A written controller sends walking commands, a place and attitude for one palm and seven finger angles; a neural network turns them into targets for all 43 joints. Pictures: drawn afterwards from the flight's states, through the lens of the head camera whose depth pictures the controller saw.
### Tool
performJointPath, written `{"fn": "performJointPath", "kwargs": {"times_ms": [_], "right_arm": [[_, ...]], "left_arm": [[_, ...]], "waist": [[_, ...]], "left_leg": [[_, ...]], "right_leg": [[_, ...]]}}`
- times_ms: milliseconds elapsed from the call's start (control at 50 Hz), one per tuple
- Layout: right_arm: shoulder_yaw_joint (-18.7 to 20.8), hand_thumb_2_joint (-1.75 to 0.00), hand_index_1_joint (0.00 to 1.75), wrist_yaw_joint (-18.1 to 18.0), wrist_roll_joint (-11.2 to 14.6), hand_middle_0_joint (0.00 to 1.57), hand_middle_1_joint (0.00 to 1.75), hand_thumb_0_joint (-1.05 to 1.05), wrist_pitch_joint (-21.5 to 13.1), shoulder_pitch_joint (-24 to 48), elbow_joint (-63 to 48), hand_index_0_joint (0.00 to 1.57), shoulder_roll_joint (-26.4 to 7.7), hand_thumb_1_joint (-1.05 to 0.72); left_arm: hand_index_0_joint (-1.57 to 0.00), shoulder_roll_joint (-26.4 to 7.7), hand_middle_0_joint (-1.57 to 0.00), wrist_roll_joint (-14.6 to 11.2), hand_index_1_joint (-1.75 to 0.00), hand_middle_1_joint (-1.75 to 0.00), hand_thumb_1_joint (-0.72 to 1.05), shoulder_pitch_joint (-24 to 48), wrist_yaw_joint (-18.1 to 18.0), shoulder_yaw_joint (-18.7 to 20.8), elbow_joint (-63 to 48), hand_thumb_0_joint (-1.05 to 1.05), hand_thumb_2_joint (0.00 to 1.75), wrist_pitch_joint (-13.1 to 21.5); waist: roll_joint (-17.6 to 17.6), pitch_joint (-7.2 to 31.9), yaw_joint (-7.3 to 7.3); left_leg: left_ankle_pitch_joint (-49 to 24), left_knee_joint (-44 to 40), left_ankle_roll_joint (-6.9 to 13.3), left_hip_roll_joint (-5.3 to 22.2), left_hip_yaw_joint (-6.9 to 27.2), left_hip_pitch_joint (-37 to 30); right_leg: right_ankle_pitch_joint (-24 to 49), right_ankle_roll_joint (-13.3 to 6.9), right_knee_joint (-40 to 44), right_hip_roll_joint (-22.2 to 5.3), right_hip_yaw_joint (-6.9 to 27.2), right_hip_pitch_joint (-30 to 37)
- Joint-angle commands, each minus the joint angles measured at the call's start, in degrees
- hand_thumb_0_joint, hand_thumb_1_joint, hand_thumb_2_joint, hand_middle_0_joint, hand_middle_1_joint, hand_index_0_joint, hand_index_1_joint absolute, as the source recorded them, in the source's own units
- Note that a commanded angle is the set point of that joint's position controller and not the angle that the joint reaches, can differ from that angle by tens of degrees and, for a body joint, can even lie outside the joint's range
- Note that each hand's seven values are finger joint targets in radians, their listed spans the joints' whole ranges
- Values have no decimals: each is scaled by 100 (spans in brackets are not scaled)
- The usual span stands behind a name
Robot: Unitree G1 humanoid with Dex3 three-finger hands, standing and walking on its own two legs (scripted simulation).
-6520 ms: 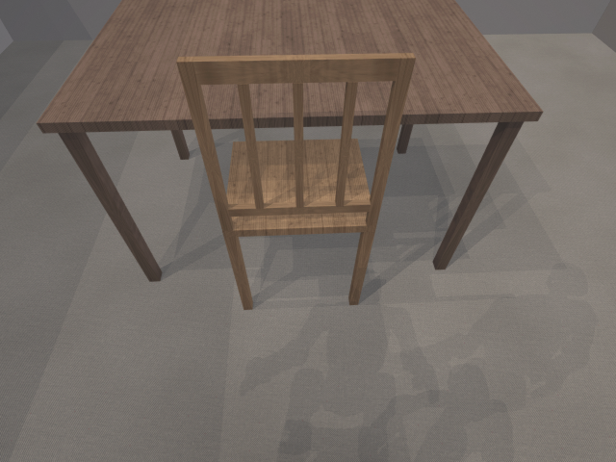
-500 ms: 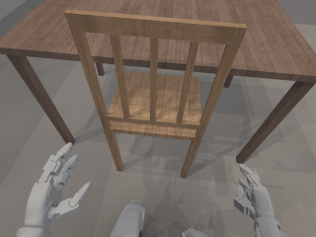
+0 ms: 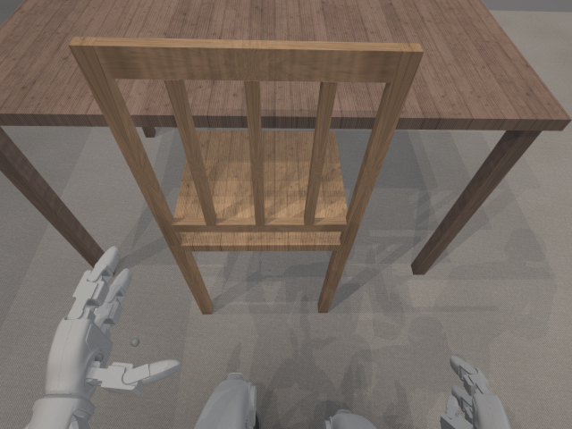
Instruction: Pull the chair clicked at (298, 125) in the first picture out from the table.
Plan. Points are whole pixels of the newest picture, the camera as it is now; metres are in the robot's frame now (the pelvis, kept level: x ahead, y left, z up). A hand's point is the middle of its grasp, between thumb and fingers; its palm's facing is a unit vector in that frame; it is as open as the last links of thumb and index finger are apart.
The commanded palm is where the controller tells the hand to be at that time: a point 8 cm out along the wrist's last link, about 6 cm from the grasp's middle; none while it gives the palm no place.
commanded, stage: raise the hand toward the chair's back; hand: left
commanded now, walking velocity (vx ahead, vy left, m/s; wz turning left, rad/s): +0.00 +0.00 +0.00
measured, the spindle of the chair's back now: (257, 165) +0.52 +0.08 +0.03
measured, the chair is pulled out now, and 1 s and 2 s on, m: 0.00 0.00 0.00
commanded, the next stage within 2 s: aim the fingers beside a spindle in 1.06 s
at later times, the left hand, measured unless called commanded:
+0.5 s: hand (101, 336) +0.22 +0.23 +0.05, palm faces +0.07 -1.00 -0.05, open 16.9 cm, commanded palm +0.20 +0.28 +0.06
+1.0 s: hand (111, 327) +0.23 +0.22 +0.06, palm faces +0.07 -1.00 -0.06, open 16.9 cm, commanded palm +0.21 +0.27 +0.06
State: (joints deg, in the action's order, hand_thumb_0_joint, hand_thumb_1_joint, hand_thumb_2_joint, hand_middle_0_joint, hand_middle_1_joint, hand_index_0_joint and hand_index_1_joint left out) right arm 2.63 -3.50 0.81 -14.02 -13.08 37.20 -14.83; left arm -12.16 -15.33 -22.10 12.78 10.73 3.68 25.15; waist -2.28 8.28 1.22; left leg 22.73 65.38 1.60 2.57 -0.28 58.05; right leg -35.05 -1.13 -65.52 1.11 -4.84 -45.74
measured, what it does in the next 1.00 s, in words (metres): stands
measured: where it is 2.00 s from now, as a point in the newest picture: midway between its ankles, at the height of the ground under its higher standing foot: outside the picture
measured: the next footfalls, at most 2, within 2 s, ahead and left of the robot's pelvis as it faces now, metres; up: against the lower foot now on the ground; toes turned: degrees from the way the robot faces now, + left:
none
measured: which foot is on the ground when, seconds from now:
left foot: down 0.00-1.00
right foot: down 0.00-1.00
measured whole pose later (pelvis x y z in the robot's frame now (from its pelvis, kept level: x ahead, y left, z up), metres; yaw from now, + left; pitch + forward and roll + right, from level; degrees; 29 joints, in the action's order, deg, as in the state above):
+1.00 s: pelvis -0.01 +0.01 +0.01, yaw +1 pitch +12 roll -4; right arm -1.5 -2.6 0.6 -13.3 -13.4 33.9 -14.2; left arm -14.6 -14.7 -16.1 12.2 11.3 6.7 22.6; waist -3.0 7.1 1.3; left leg 20.6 61.8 2.4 1.9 0.5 53.4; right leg -32.3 -0.3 -60.5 0.9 -5.6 -40.3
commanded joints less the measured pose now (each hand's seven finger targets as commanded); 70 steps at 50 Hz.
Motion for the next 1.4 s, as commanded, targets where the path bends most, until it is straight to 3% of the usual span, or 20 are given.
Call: {"fn": "performJointPath", "kwargs": {"times_ms": [0, 120, 180, 220, 360, 400, 500, 860, 920, 1080, 1200, 1260, 1380], "right_arm": [[114, -90, 30, -40, 16, 20, 30, 0, -331, 409, -984, 20, -604, -90], [14, -90, 30, -53, 34, 20, 30, 0, -153, 456, -1161, 20, -628, -90], [-43, -90, 30, -52, 24, 20, 30, 0, -106, 447, -1238, 20, -629, -90], [-71, -90, 30, -56, 8, 20, 30, 0, -81, 441, -1277, 20, -633, -90], [-150, -90, 30, -54, 10, 20, 30, 0, -61, 432, -1297, 20, -686, -90], [-160, -90, 30, -41, 2, 20, 30, 0, -84, 417, -1302, 20, -699, -90], [-157, -90, 30, -45, 14, 20, 30, 0, -118, 387, -1260, 20, -739, -90], [-76, -90, 30, 7, 3, 20, 30, 0, -258, 277, -1123, 20, -759, -90], [-87, -90, 30, 9, 21, 20, 30, 0, -271, 297, -1157, 20, -764, -90], [-83, -90, 30, -10, 17, 20, 30, 0, -265, 279, -1131, 20, -699, -90], [-107, -90, 30, -21, 27, 20, 30, 0, -258, 278, -1093, 20, -704, -90], [-94, -90, 30, -32, 11, 20, 30, 0, -258, 244, -1072, 20, -734, -90], [-94, -90, 30, -13, -2, 20, 30, 0, -223, 222, -1063, 20, -729, -90]], "left_arm": [[-8, -716, -8, -47, -11, -11, -34, 272, -127, 311, -1454, 0, 37, 400], [-6, -695, -6, 5, -8, -8, -48, 498, -142, 212, -1252, 0, 31, 129], [-6, -772, -6, 35, -8, -8, -50, 593, -132, 214, -1355, 0, 30, 71], [-6, -775, -6, 22, -8, -8, -50, 678, -123, 232, -1320, 0, 30, 48], [-6, -937, -6, 53, -8, -8, -50, 1004, -69, 324, -1169, 0, 30, -4], [-6, -952, -6, 26, -8, -8, -50, 1080, -63, 332, -1297, 0, 30, 0], [-6, -1020, -6, -6, -8, -8, -50, 1132, -74, 417, -1180, 0, 30, -40], [-6, -1105, -6, -45, -8, -8, -50, 1055, -99, 582, -835, 0, 30, 161], [-6, -1066, -6, -21, -8, -8, -50, 1190, -70, 477, -961, 0, 30, 170], [-6, -1048, -6, -76, -8, -8, -50, 1110, 2, 542, -844, 0, 30, 111], [-6, -893, -6, -77, -8, -8, -50, 1544, 89, 330, -626, 0, 30, 105], [-6, -1033, -6, -46, -8, -8, -50, 1717, 84, 448, -584, 0, 30, 143], [-6, -1038, -6, 32, -8, -8, -50, 2083, -33, 433, -428, 0, 30, 141]], "waist": [[-268, 1414, -52], [-181, 973, -1], [-431, 1019, -27], [-296, 1045, -19], [-451, 926, -7], [-521, 1050, -22], [-427, 946, 7], [-227, 914, -12], [-410, 901, 4], [-183, 1028, -5], [-46, 882, 108], [-22, 1060, 76], [-294, 1284, 43]], "left_leg": [[-949, -897, 44, -2, 425, -2398], [-348, -1187, 7, 30, 590, -2376], [-235, -1311, -12, 43, 685, -2572], [-150, -1334, -14, 48, 712, -2576], [310, -1512, -48, 58, 883, -2611], [373, -1599, -67, 59, 942, -2751], [509, -1717, -69, 56, 981, -2749], [1, -1436, 0, -32, 627, -2474], [129, -1480, -14, -26, 660, -2546], [-383, -1296, 22, -65, 515, -2546], [-338, -1131, 40, -77, 459, -2355], [-397, -1031, 47, -78, 434, -2273], [-579, -957, 33, -72, 425, -2391]], "right_leg": [[1427, -7, 1138, 3, 105, -264], [1012, -10, 1303, 45, 32, -378], [957, -35, 1315, 44, 20, -355], [922, -28, 1341, 52, 11, -337], [706, -44, 1369, 61, 8, -393], [694, -50, 1380, 51, -5, -349], [648, -38, 1473, 53, -13, -318], [859, -41, 1612, 54, 114, -93], [788, -45, 1586, 36, 118, -156], [1109, -20, 1618, 52, 148, -27], [1087, 6, 1590, 42, 196, -205], [1113, -3, 1514, 45, 226, -170], [1244, -20, 1397, 31, 232, -267]]}}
